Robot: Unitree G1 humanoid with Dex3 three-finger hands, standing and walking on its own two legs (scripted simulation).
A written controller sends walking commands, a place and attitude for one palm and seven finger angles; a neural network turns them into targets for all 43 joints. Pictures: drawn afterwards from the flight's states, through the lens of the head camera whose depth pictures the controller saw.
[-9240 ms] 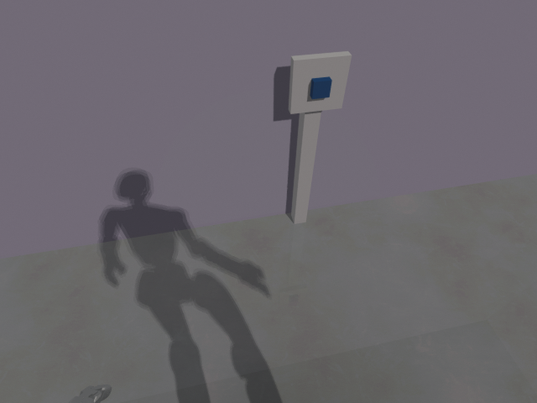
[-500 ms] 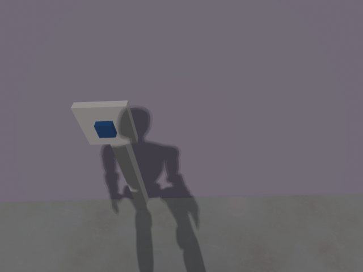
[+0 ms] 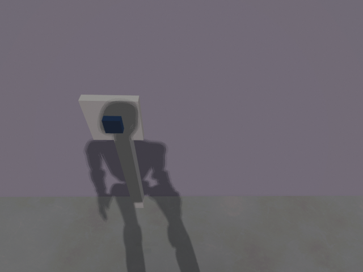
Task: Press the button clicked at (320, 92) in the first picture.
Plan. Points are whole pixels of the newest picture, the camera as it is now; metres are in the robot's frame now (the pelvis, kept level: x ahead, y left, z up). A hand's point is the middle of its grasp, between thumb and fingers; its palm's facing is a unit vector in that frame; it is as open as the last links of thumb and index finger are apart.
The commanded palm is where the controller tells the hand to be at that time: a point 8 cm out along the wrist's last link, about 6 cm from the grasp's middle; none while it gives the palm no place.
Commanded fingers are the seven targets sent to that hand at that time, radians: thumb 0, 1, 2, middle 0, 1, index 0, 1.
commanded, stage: look again from close up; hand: left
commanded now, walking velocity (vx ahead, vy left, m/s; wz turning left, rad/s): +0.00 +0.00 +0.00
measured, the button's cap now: (113, 124) +0.55 +0.27 -0.04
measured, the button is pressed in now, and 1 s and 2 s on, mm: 0 0 0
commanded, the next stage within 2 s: shuffle to correct the standing spot in 0.60 s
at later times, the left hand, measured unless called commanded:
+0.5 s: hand out of the picture +0.02 +0.15 -0.17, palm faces +0.02 -0.97 -0.26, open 7.4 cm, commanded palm none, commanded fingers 0.00 0.90 0.90 -0.20 -0.30 -0.20 -0.30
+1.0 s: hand out of the picture +0.02 +0.15 -0.19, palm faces +0.14 -0.97 -0.19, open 7.3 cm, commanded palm none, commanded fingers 0.00 0.90 0.90 -0.20 -0.30 -0.20 -0.30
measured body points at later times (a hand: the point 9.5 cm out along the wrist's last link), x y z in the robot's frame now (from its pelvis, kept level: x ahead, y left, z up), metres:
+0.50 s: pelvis +0.01 -0.03 -0.01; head +0.02 -0.06 +0.44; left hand +0.02 +0.20 -0.15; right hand +0.01 -0.24 -0.18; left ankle -0.02 +0.10 -0.74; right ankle +0.01 -0.16 -0.74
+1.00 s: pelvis +0.03 -0.03 -0.01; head +0.06 -0.02 +0.44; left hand +0.01 +0.20 -0.17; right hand +0.05 -0.27 -0.16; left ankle +0.01 +0.07 -0.74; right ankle +0.01 -0.16 -0.74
